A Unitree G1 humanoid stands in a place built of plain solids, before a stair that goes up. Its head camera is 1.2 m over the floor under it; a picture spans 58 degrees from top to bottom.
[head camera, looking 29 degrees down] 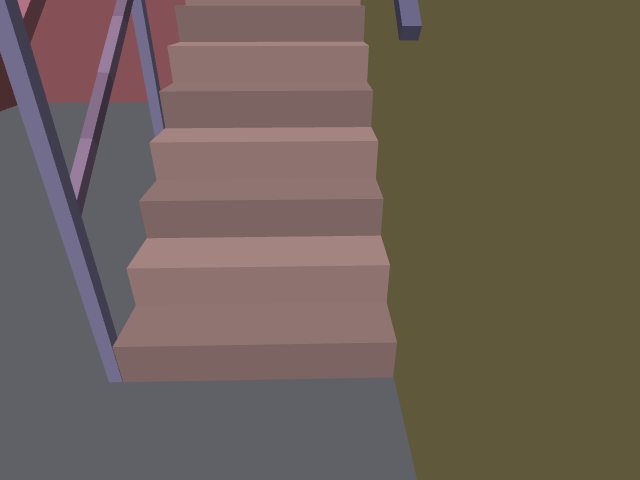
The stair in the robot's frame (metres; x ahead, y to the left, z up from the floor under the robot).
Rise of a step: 0.17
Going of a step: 0.23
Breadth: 0.98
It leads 1 degrees to the left of straight ahead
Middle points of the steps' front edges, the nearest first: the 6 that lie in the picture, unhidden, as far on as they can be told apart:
1.12 0.22 0.17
1.36 0.23 0.34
1.59 0.23 0.50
1.82 0.24 0.67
2.05 0.24 0.84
2.28 0.25 1.01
